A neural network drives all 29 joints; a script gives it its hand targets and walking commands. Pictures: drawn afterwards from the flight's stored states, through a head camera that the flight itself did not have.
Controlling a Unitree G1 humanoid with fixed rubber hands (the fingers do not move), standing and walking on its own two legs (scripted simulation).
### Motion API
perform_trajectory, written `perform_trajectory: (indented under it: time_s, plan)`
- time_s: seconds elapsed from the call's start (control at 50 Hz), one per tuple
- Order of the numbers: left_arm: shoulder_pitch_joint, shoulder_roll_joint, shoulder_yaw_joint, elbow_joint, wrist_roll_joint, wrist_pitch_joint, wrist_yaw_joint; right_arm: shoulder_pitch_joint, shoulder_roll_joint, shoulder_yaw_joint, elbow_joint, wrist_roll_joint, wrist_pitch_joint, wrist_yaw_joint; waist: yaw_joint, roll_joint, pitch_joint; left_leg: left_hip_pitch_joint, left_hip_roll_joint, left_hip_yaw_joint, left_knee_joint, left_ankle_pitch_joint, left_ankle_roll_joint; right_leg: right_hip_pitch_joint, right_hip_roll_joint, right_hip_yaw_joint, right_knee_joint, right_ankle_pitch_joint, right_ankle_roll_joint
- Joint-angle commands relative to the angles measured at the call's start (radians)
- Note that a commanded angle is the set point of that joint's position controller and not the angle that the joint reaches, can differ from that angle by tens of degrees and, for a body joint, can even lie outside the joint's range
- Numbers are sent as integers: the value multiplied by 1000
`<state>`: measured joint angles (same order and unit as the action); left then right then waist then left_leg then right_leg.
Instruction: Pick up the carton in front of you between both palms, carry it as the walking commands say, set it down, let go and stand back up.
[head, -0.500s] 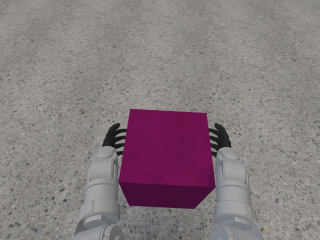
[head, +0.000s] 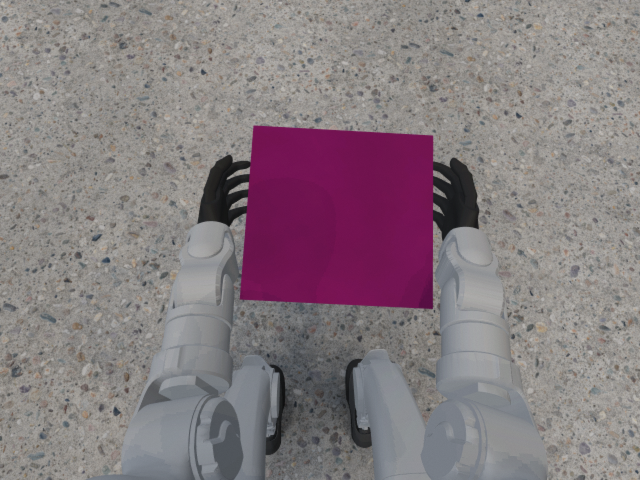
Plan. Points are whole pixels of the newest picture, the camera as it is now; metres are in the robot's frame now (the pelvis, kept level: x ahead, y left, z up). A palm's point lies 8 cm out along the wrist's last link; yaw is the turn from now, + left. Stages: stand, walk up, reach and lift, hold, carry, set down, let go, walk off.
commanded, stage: set down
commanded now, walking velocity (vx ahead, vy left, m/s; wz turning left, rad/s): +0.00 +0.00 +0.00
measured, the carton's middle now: (333, 233) +0.42 -0.03 -0.14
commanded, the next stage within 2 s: none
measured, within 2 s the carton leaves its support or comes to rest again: rests again in 1.88 s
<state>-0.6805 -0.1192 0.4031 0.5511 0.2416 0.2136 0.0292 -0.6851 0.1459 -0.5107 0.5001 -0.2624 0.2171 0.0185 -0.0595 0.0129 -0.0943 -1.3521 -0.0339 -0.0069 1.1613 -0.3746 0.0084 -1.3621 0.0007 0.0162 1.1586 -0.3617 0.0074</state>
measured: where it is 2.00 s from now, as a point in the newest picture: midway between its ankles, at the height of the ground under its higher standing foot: (316, 421)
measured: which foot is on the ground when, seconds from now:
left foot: down 0.00-1.00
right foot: down 0.00-1.00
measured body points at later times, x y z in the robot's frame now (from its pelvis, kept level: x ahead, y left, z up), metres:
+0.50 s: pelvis -0.02 +0.00 -0.13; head +0.24 -0.01 +0.23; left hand +0.48 +0.10 -0.23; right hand +0.43 -0.20 -0.22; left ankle +0.07 +0.11 -0.62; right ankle +0.08 -0.12 -0.62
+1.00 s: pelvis -0.04 +0.01 -0.24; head +0.30 +0.00 +0.05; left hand +0.51 +0.08 -0.39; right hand +0.44 -0.22 -0.38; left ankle +0.07 +0.11 -0.62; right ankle +0.08 -0.12 -0.62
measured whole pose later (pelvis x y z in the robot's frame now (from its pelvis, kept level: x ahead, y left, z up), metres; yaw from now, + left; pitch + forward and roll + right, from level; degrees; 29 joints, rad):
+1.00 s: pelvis -0.04 +0.01 -0.24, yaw -2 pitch +47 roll -3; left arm -1.27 0.14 0.23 0.92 0.15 0.24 0.09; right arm -1.09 -0.01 -0.57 0.66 -0.12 0.23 -0.08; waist -0.11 0.03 0.03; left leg -2.32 -0.05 -0.01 2.01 -0.51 0.02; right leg -2.30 0.01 0.00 1.98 -0.49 0.04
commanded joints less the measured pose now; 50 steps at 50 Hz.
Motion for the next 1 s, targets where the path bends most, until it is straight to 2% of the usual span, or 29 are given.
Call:
perform_trajectory:
  time_s: [0.0,0.1,0.22,0.32,0.44,0.58,0.76,0.98]
  plan:
    - [-574,-861,-515,68,-62,28,-225,-468,853,516,131,53,52,220,-35,46,-757,287,-123,-17,-53,65,-20,291,138,-12,-39,102,1]
    - [-645,-837,-455,133,-51,48,-232,-550,860,486,164,57,78,216,-29,39,-813,136,-133,-2,43,42,-13,196,142,-17,50,91,6]
    - [-710,-816,-437,181,-65,38,-218,-638,859,500,169,95,73,190,-21,18,-916,-4,-144,13,164,47,-8,111,150,-23,158,110,20]
    - [-764,-804,-456,192,-95,31,-206,-686,841,515,157,123,66,167,-34,19,-990,-86,-149,21,255,56,-12,48,156,-35,242,131,29]
    - [-827,-784,-487,193,-127,26,-190,-736,809,519,145,146,59,153,-53,48,-1038,-150,-149,26,350,68,-17,-47,156,-53,338,147,34]
    - [-899,-746,-492,214,-138,20,-167,-807,761,494,145,166,51,154,-66,80,-1045,-206,-146,25,446,64,-17,-178,151,-73,441,133,37]
    - [-993,-685,-475,273,-140,11,-143,-908,684,453,166,187,38,157,-83,96,-1020,-267,-138,20,563,37,-12,-321,137,-95,561,94,43]
    - [-1102,-611,-528,334,-205,-18,-135,-1018,590,449,185,248,3,154,-117,118,-972,-323,-122,15,712,35,-8,-406,111,-109,708,96,43]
